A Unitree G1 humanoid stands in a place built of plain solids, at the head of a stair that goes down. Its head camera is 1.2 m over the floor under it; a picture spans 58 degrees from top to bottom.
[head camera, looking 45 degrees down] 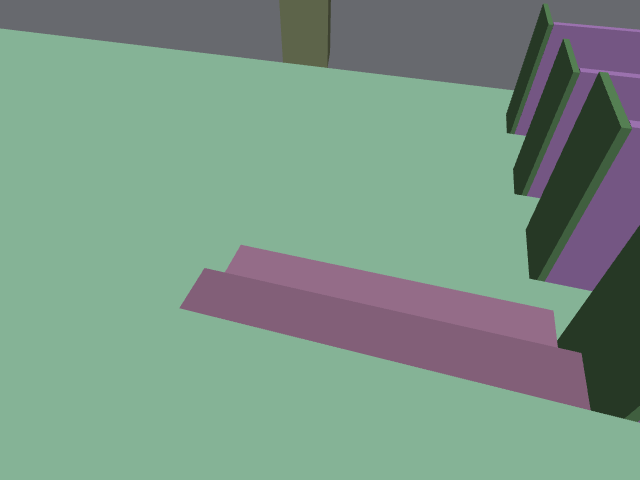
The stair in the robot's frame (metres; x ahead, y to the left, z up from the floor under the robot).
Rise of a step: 0.19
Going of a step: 0.33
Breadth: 1.49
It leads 16 degrees to the right of straight ahead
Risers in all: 4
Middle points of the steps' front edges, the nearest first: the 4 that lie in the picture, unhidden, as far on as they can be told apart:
0.70 -0.13 0.00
1.02 -0.22 -0.18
1.34 -0.31 -0.37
1.67 -0.41 -0.55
